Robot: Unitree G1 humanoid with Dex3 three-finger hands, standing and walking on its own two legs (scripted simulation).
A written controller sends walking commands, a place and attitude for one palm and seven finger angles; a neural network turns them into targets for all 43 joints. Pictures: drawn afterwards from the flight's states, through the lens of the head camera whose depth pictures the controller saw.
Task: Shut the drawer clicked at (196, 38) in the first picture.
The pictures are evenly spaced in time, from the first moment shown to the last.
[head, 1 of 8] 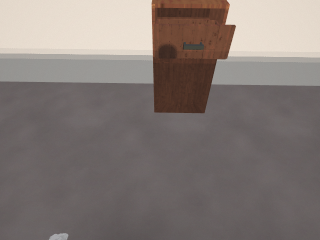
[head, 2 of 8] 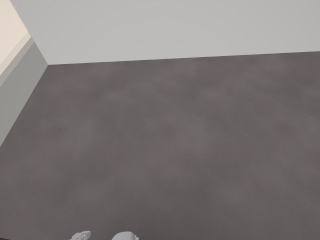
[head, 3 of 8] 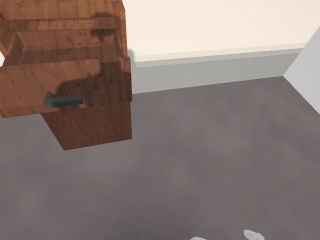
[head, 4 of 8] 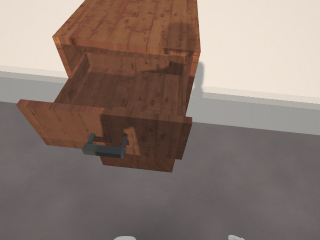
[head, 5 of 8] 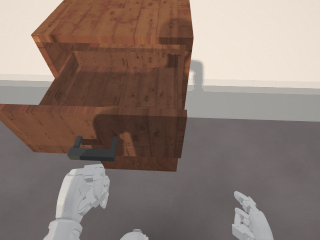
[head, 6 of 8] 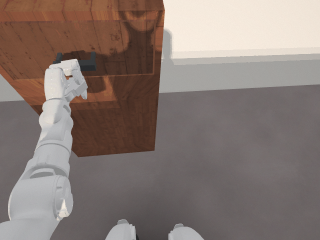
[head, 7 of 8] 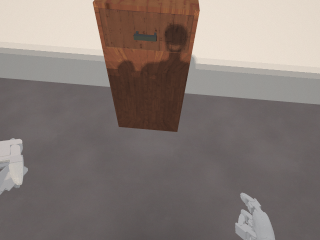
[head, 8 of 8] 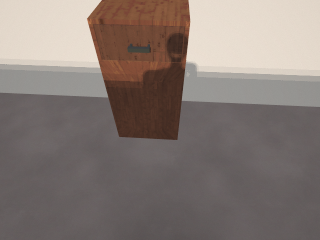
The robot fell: no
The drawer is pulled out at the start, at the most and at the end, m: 0.27 0.27 0.00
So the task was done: yes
